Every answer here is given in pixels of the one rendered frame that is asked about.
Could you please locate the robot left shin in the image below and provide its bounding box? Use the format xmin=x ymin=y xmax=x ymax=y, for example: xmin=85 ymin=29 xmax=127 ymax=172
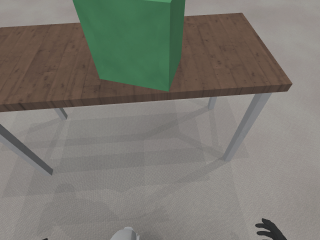
xmin=124 ymin=227 xmax=134 ymax=231

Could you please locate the right robot hand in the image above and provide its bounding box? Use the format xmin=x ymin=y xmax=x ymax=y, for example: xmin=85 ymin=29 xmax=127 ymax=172
xmin=255 ymin=218 xmax=287 ymax=240

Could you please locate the table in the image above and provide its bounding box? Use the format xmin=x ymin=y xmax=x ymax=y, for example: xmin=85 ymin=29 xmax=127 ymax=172
xmin=0 ymin=13 xmax=293 ymax=176

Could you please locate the carton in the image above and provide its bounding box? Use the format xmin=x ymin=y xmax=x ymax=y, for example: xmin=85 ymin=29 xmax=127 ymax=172
xmin=72 ymin=0 xmax=186 ymax=92

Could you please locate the robot left thigh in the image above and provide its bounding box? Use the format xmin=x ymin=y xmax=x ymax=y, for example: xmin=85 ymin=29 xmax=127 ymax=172
xmin=110 ymin=229 xmax=140 ymax=240

